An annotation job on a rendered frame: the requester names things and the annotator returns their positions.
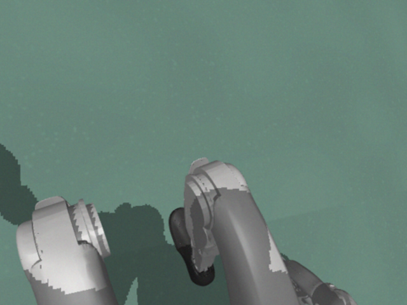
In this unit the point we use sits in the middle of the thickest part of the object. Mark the right robot arm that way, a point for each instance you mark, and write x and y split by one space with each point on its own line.
328 294

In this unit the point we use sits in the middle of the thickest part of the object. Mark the right robot hand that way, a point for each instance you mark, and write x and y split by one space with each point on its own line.
304 281

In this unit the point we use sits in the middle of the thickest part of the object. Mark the right robot foot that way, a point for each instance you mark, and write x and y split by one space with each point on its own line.
182 242

